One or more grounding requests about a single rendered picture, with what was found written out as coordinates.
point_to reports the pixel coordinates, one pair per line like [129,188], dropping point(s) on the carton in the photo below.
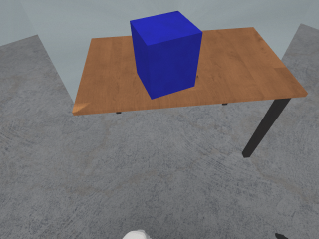
[166,48]

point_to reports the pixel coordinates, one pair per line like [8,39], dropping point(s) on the table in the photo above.
[234,65]

